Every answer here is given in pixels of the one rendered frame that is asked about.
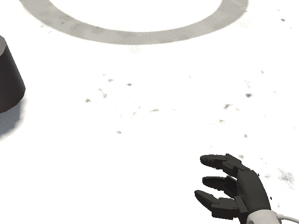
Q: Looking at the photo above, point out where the robot right forearm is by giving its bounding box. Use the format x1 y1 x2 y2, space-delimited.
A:
246 209 282 224

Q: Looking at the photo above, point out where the right robot hand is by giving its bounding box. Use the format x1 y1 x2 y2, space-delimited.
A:
194 153 272 224

